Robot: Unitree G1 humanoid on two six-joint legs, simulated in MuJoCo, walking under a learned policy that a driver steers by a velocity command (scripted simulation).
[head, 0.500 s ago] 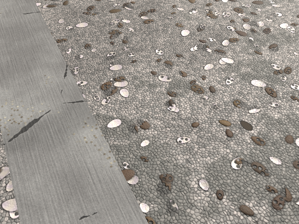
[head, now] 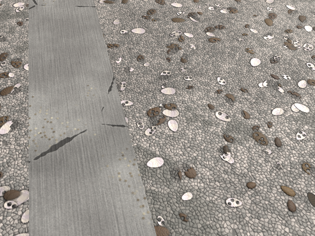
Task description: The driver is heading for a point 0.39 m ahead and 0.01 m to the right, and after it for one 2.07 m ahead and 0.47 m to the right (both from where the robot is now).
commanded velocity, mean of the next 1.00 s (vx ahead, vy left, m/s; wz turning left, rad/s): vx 0.50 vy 0.00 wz -0.14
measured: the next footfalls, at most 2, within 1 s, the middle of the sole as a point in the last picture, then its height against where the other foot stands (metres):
right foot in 0.24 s outside the picture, level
left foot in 0.70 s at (125, 220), level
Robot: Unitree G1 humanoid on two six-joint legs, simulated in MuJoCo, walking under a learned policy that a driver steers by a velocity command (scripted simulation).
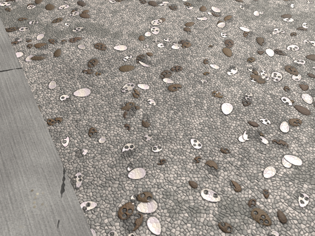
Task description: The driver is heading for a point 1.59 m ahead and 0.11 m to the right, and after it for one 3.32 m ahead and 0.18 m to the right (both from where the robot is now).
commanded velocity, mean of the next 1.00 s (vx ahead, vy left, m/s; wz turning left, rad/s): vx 0.50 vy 0.00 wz -0.27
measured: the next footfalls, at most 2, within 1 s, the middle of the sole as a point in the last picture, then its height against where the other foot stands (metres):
right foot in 0.20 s outside the picture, level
left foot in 0.72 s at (151, 210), level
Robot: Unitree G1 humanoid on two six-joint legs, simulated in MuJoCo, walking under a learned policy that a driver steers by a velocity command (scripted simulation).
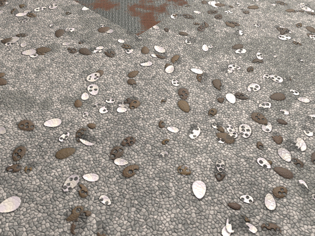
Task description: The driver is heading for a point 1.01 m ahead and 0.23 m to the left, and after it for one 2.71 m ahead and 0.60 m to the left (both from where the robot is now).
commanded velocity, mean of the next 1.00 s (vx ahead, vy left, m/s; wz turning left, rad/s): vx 0.50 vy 0.00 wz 0.28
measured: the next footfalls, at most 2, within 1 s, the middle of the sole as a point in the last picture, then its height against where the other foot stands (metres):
right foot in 0.26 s outside the picture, level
left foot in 0.82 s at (128, 213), level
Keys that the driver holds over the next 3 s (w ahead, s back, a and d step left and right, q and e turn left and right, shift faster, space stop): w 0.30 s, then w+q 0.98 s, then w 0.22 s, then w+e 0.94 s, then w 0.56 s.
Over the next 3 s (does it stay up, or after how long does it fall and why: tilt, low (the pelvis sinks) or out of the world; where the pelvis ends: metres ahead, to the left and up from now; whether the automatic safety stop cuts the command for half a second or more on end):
stays up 1.57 0.38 0.00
